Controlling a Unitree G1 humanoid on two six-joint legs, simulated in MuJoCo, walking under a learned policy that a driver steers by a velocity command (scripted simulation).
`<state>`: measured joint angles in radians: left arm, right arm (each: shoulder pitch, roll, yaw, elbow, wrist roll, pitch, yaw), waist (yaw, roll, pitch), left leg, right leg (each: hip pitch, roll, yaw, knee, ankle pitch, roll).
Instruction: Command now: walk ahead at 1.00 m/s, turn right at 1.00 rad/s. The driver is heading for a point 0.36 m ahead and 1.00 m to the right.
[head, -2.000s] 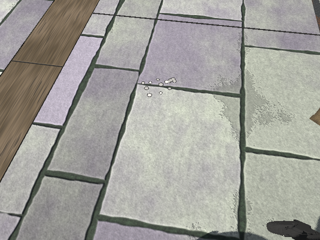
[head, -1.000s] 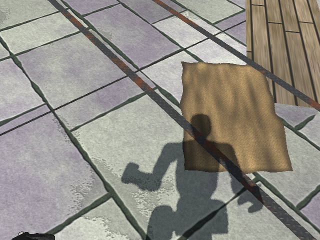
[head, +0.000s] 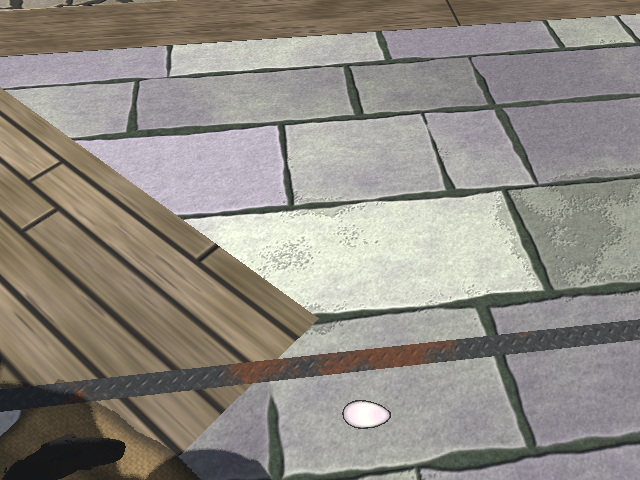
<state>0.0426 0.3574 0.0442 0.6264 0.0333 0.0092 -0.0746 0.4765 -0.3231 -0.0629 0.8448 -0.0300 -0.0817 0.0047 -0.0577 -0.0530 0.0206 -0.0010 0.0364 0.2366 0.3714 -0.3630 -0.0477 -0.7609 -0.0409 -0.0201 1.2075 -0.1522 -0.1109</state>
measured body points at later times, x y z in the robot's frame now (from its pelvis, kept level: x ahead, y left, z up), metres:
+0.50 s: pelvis +0.48 -0.07 +0.00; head +0.52 -0.09 +0.45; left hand +0.57 +0.21 -0.12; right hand +0.63 -0.38 -0.05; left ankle +0.76 +0.01 -0.68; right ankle +0.32 -0.04 -0.73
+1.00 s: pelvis +0.85 -0.27 -0.03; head +0.85 -0.32 +0.42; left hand +1.20 -0.30 -0.08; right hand +0.63 -0.48 -0.15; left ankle +0.83 -0.04 -0.67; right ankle +0.90 -0.41 -0.74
